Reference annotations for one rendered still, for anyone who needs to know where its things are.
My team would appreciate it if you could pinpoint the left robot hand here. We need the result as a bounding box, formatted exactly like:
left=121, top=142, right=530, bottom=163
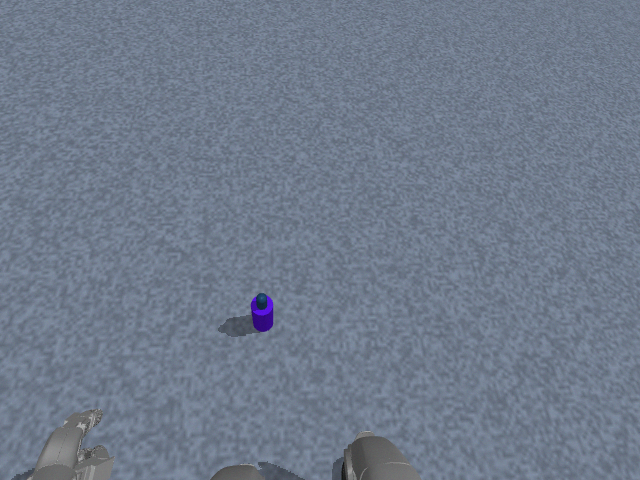
left=34, top=409, right=115, bottom=480

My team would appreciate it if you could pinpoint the bottle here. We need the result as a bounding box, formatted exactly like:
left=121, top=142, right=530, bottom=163
left=251, top=293, right=273, bottom=332

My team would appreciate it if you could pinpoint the left robot arm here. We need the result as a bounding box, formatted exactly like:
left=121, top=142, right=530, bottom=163
left=26, top=464, right=77, bottom=480

